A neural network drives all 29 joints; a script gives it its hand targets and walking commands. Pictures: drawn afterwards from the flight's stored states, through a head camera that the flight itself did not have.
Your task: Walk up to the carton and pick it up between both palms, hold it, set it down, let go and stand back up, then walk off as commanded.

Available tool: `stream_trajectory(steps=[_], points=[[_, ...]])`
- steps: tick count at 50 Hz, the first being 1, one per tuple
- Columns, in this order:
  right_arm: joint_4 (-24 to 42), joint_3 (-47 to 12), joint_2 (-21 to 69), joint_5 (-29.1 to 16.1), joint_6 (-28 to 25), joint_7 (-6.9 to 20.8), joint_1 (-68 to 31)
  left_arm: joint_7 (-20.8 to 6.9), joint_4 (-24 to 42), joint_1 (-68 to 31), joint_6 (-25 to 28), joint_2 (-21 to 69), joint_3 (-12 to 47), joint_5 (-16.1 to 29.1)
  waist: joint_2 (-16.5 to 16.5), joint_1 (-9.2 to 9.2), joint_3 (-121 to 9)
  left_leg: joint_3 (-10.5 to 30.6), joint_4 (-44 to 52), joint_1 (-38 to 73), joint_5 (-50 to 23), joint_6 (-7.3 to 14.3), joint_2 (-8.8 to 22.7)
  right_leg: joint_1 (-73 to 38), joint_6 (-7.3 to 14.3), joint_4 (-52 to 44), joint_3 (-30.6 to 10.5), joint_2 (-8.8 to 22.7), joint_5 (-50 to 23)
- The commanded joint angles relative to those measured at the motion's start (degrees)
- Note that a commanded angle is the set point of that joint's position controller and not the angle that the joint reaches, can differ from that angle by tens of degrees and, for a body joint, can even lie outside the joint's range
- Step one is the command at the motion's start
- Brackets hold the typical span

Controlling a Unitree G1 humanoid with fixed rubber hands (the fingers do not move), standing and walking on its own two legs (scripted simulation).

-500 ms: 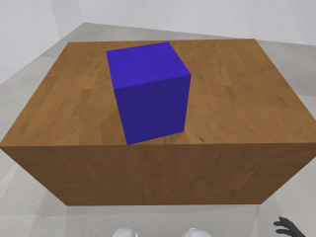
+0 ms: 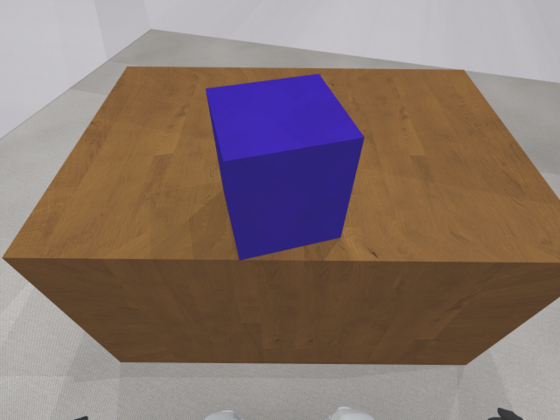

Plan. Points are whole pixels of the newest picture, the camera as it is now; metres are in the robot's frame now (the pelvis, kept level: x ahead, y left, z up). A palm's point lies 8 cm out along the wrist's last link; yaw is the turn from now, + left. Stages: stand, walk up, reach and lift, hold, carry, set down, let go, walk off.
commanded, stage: walk up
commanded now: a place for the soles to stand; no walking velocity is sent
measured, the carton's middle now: (278, 168) +0.54 +0.02 +0.05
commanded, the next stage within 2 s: reach and lift in 1.90 s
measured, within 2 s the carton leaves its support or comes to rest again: neither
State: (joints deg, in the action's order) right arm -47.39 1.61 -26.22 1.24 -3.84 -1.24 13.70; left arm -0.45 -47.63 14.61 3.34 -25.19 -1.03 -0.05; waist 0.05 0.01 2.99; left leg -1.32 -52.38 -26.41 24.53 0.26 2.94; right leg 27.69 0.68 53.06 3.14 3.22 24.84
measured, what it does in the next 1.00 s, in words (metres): stands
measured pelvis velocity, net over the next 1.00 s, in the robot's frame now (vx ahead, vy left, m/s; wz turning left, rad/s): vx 0.01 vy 0.05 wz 0.02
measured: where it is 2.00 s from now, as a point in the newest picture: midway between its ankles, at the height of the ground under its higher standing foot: outside the picture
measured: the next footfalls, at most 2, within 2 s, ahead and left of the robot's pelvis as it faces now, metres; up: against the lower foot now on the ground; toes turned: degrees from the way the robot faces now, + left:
none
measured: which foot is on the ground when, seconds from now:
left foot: down 0.00-1.00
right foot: down 0.00-1.00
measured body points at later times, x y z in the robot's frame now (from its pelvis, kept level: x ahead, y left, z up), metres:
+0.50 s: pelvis +0.01 +0.00 +0.00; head +0.03 +0.00 +0.45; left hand +0.12 +0.33 -0.09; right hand +0.12 -0.34 -0.09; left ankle +0.03 +0.13 -0.69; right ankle +0.04 -0.12 -0.69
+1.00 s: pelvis +0.01 +0.05 +0.00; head +0.02 +0.04 +0.45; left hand +0.10 +0.38 -0.09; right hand +0.13 -0.28 -0.10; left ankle +0.07 +0.16 -0.69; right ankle +0.04 -0.11 -0.68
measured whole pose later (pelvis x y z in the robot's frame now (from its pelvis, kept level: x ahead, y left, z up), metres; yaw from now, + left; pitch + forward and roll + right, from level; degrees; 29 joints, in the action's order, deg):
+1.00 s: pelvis +0.01 +0.05 +0.00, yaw +1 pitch -1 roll -1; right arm -47.4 1.6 -25.7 1.2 -1.5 0.4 11.6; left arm 1.2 -48.5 14.1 3.8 -25.2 -1.0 0.0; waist -2.4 0.0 3.0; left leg -1.0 -51.3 -28.2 21.7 0.6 2.0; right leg 25.9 -0.8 52.4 2.2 4.6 29.7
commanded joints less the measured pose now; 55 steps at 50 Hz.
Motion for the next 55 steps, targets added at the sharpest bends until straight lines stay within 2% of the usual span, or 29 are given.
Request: stream_trajectory(steps=[1, 4, 6, 7, 9, 11, 12, 13, 14, 16, 18, 20, 22, 24, 26, 27, 28, 29, 31, 32, 34, 36, 41, 43, 44, 45, 46, 52, 55], points=[[1.41, 5.13, -16.53, -0.18, -1.30, -0.26, -0.32, 1.10, 2.85, -2.74, 0.29, -11.66, -4.63, -0.53, -4.92, -0.92, -2.93, 31.58, 24.72, 8.69, -3.92, 15.24, 15.15, 7.90, 0.99, 0.89, -4.05, -0.56, 10.31], [3.07, 3.70, -12.42, -0.75, -0.76, 0.13, -3.49, 1.10, 0.40, 2.20, 1.30, -9.93, -4.56, -0.93, -6.49, 2.72, -5.89, 16.07, 14.88, 1.20, -15.30, 8.17, 8.30, -8.50, 2.81, -12.92, -3.37, -0.82, -5.32], [3.85, 2.95, -8.75, -1.52, -0.56, 0.19, -3.62, 1.57, 0.70, 3.03, 2.14, -15.05, -5.40, -1.68, 4.47, 3.06, -8.53, 4.18, -0.53, -8.21, -14.90, 2.43, 0.90, -16.88, 7.85, -20.66, -20.07, 9.55, -9.76], [3.75, 2.94, -8.53, -1.46, -0.13, 0.13, -1.98, 1.44, 1.02, 1.86, 2.08, -17.28, -6.15, -1.59, 6.83, 2.13, -7.56, 0.30, -3.47, -9.87, -3.20, 1.55, -0.94, -15.91, 11.16, -24.97, -27.99, 14.78, -4.76], [2.35, 3.44, -10.46, -0.87, -0.45, 0.08, 0.42, 1.15, 1.28, -1.45, 1.55, -17.49, -5.91, -1.18, 6.56, 0.41, -5.30, 0.59, 1.09, -6.81, 5.31, 2.10, -0.19, -12.92, 13.69, -23.04, -25.82, 16.13, -7.70], [0.40, 3.88, -10.58, -0.78, -1.49, 0.33, 3.19, 1.15, 2.54, -5.79, 0.89, -14.25, -4.95, -1.06, 3.24, -1.68, -6.26, 3.93, 9.97, 4.99, -4.64, 3.52, 0.78, -3.43, 8.39, -15.31, -15.24, 9.87, -8.24], [0.17, 4.49, -12.20, -0.33, -2.01, 0.11, 5.00, 1.03, 3.40, -7.50, 0.66, -11.02, -4.00, -0.44, -2.26, -3.26, -6.90, 13.40, 16.37, 12.32, -7.62, 6.33, 5.23, 5.24, 4.23, -5.83, -7.43, 4.56, -11.53], [0.47, 5.14, -15.17, -0.25, -2.21, 0.16, 5.31, 1.10, 3.63, -6.81, 0.32, -8.56, -3.41, -0.20, -8.32, -3.18, -6.68, 27.50, 22.54, 14.60, -6.51, 10.81, 11.94, 10.01, 1.01, 2.37, -1.78, -1.03, -4.77], [0.30, 5.35, -17.22, -0.20, -1.93, 0.16, 4.75, 1.42, 3.59, -6.60, 0.08, -9.83, -3.95, -0.29, -10.41, -3.46, -4.88, 32.80, 25.07, 15.62, -10.46, 14.40, 15.57, 12.96, 0.41, 3.34, -2.07, -1.27, 7.19], [1.13, 4.73, -16.21, -0.44, -1.74, -0.17, 1.76, 1.25, 2.87, -4.71, 0.37, -10.68, -4.07, -0.17, -7.59, -1.85, -5.61, 29.22, 21.48, 13.90, -21.09, 15.73, 15.88, 8.72, 0.85, 1.16, -3.39, -0.01, 11.08], [2.29, 4.09, -13.68, -0.86, -1.19, -0.12, -2.70, 0.98, 1.03, -0.35, 1.30, -10.20, -3.99, -0.22, -6.54, 0.97, -7.19, 17.27, 15.29, 8.16, -25.19, 10.67, 10.34, -3.34, 1.73, -10.02, -2.71, 0.00, -4.46], [3.64, 2.97, -9.99, -1.87, -0.80, 0.24, -4.56, 1.27, 0.66, 1.35, 2.20, -13.71, -5.02, -1.44, 1.18, 2.75, -8.45, 7.06, 3.08, -3.60, -21.81, 3.75, 3.07, -14.29, 5.52, -16.52, -13.23, 5.76, -16.44], [3.24, 3.33, -9.27, -1.51, 0.06, -0.08, -2.54, 1.21, 0.78, 0.79, 1.90, -17.77, -6.16, -1.14, 6.96, 1.67, -7.48, 0.35, -2.96, -7.61, 0.49, 1.60, -1.14, -14.67, 13.52, -23.25, -27.34, 16.21, -10.55], [2.03, 3.27, -9.83, -1.09, -0.55, 0.19, -1.31, 1.18, 1.80, -2.91, 1.32, -17.35, -5.73, -1.39, 5.54, 0.25, -5.48, 0.35, 2.87, -3.92, 3.93, 2.42, -0.91, -11.11, 13.60, -21.65, -23.61, 15.33, -9.61], [0.55, 3.94, -10.79, -0.72, -1.42, 0.34, 2.75, 1.14, 2.62, -6.56, 0.81, -14.05, -4.58, -1.11, 2.82, -2.29, -5.77, 5.26, 10.59, 6.28, -4.41, 3.86, 0.84, -1.52, 7.99, -14.39, -14.39, 9.30, -8.94], [0.33, 4.38, -12.60, -0.58, -1.79, 0.26, 4.76, 0.97, 3.62, -8.53, 0.63, -10.86, -3.89, -0.50, -2.74, -3.36, -6.82, 14.71, 16.86, 12.60, -5.14, 6.50, 5.07, 5.90, 4.28, -5.93, -7.63, 3.97, -8.48], [1.74, 4.77, -14.49, 0.59, -0.59, 1.17, 2.61, 1.86, 2.90, -4.91, 1.41, -9.09, -3.28, 0.37, -15.30, -2.58, -6.35, 23.40, 23.05, 13.70, -2.44, 10.26, 9.15, 9.21, 1.61, 0.50, -0.61, -1.24, -1.20], [2.59, 5.11, -15.58, 0.65, 0.26, 1.56, 1.29, 2.44, 2.52, -4.02, 1.49, -10.16, -3.36, 0.29, -14.78, -2.64, -3.92, 29.07, 25.90, 11.72, -3.39, 14.37, 13.05, 9.95, 1.13, 1.91, 0.73, -3.05, 8.31], [3.21, 4.75, -14.89, 0.29, 1.32, 1.74, -2.68, 2.47, 1.11, -0.32, 2.28, -11.59, -3.76, 0.16, -10.88, -0.06, -3.64, 22.45, 21.94, 5.85, -6.70, 13.58, 10.88, 0.62, 1.79, -5.43, 0.11, -2.39, 7.45], [4.26, 4.24, -13.02, 0.14, 1.88, 1.85, -4.51, 2.53, -0.16, 3.04, 2.86, -11.62, -4.18, -0.05, -9.23, 1.80, -5.13, 16.71, 17.12, 0.15, -8.57, 10.58, 7.89, -7.85, 2.99, -12.08, -1.12, -2.55, 2.69], [7.56, 3.04, -7.35, -0.30, 2.43, 1.97, -8.12, 3.19, -1.90, 11.43, 3.79, -20.40, -6.97, -1.61, 7.88, 5.62, -7.21, 2.45, -9.99, -19.52, -4.44, 1.88, -3.09, -24.14, 10.40, -27.22, -31.95, 15.03, -1.13], [7.34, 4.18, -11.26, 0.57, 2.91, 1.51, -7.84, 3.52, -0.64, 7.51, 3.38, -22.79, -8.02, -1.12, 3.57, 4.42, -3.68, 5.47, -12.19, -21.38, 11.14, 1.02, 0.71, -20.39, 17.81, -29.34, -38.82, 23.76, -7.33], [2.74, 4.86, -9.52, -0.57, 2.17, 2.05, -1.25, 3.38, 2.60, -2.51, 2.67, -17.91, -5.89, -1.32, 7.20, -0.85, -2.39, 0.78, 1.48, -0.35, 0.65, 2.23, 0.42, -3.54, 10.23, -19.82, -16.11, 13.66, -21.19], [-0.72, 5.33, -9.23, -0.72, 1.74, 1.61, 5.43, 2.75, 3.76, -6.99, 1.79, -14.72, -4.60, -0.80, 5.86, -4.97, -4.45, -0.04, 11.04, 14.40, -7.95, 2.93, -2.13, 6.44, 5.88, -12.63, -8.57, 8.44, -12.35], [-1.34, 5.93, -11.63, -0.18, 1.40, 1.33, 6.51, 2.61, 3.62, -5.83, 1.19, -10.75, -3.88, -0.29, -4.02, -5.01, -5.08, 10.16, 19.63, 16.42, -1.71, 4.88, 2.61, 10.01, 3.48, -2.00, -3.78, 4.47, -5.68], [0.05, 5.87, -14.51, 0.26, 0.93, 1.02, 3.67, 2.69, 4.20, -5.35, 0.59, -6.83, -2.69, 0.66, -13.43, -3.96, -3.19, 30.20, 29.03, 13.61, 5.70, 8.68, 11.24, 15.56, 0.76, 8.16, 1.40, -1.63, 6.67], [0.78, 6.42, -18.00, -0.05, 0.89, 0.97, 1.08, 3.03, 2.90, -4.48, -0.28, -10.43, -3.68, 0.38, -9.20, -3.79, -2.49, 37.59, 32.73, 8.06, 10.48, 12.64, 15.75, 12.68, 0.86, 8.37, -3.45, -0.75, 10.76], [3.33, 4.92, -13.53, 0.40, 2.24, 1.73, -5.99, 2.17, -2.16, 4.48, 0.85, -10.56, -4.50, -0.55, -10.29, 0.52, -3.19, 22.80, 27.68, -0.32, 10.18, 11.06, 9.57, -4.31, 1.56, -5.78, 0.11, -1.71, 0.86], [3.58, 3.36, -9.07, -0.62, 2.95, 1.88, -7.25, 2.84, -2.54, 5.47, 2.17, -11.34, -4.45, -1.39, -2.98, 2.93, -4.42, 13.57, 16.70, -8.16, 4.90, 5.70, 5.28, -16.22, 4.03, -18.07, -6.54, 0.74, -0.33]])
